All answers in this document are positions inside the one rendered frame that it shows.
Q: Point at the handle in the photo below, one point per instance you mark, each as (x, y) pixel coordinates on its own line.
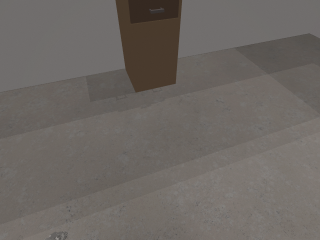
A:
(161, 10)

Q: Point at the drawer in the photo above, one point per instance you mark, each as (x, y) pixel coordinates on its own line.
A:
(139, 10)

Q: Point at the cabinet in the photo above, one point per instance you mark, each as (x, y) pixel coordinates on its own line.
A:
(150, 49)

